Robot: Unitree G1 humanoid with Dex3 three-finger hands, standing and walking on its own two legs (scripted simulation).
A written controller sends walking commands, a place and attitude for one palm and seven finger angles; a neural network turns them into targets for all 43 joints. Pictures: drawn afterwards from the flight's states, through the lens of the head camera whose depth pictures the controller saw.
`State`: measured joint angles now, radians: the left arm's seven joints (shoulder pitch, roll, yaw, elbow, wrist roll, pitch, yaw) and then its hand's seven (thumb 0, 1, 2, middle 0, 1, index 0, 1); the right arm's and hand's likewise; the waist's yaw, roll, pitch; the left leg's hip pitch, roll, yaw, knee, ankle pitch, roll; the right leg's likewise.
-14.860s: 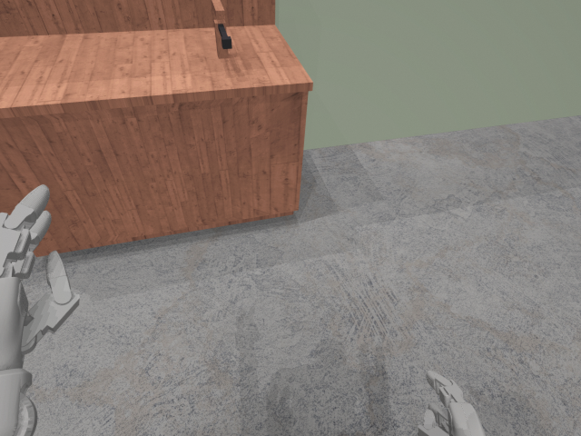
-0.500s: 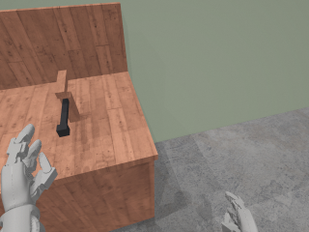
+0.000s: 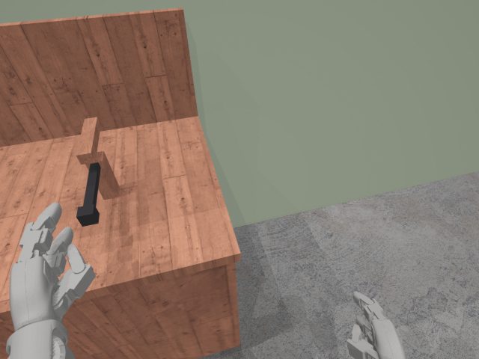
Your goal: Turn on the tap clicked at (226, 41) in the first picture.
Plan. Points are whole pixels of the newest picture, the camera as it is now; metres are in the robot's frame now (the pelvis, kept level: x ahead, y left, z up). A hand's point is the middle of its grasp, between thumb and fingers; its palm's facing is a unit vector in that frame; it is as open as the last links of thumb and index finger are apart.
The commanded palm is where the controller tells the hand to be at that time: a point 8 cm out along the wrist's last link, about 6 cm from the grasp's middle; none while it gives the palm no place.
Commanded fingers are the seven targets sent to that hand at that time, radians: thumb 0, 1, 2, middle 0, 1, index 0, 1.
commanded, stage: turn the palm inward beside the body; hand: left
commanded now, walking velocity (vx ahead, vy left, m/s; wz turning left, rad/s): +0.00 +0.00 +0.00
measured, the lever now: (88, 215) +0.32 +0.33 +0.07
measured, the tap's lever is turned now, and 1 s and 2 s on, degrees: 0 0 0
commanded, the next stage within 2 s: reach beside the lever's end, fingers flat in 0.14 s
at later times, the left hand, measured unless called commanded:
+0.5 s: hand (83, 265) +0.19 +0.25 +0.12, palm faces +0.58 -0.80 -0.11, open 7.4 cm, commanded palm +0.15 +0.28 +0.13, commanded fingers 0.00 0.90 0.90 -0.20 -0.30 -0.20 -0.30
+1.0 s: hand (82, 251) +0.23 +0.28 +0.10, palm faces +0.58 -0.81 -0.09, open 7.5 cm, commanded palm +0.18 +0.31 +0.11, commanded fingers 0.00 0.90 0.90 -0.18 -0.25 -0.18 -0.25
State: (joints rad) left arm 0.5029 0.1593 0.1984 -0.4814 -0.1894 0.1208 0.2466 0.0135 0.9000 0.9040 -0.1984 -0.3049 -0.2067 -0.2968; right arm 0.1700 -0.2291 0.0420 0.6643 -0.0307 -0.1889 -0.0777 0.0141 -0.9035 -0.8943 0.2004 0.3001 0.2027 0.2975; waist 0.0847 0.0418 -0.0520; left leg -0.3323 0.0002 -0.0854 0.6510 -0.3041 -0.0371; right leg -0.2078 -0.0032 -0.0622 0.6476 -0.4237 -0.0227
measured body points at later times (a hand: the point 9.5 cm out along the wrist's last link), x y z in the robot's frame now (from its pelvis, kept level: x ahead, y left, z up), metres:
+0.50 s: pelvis +0.00 -0.01 +0.00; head -0.02 -0.03 +0.45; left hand +0.16 +0.29 +0.13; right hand +0.19 -0.23 -0.08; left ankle +0.03 +0.15 -0.72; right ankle -0.05 -0.10 -0.72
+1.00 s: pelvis -0.02 +0.01 +0.00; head -0.02 +0.00 +0.45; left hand +0.19 +0.32 +0.11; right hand +0.16 -0.22 -0.09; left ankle +0.03 +0.15 -0.72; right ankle -0.05 -0.10 -0.72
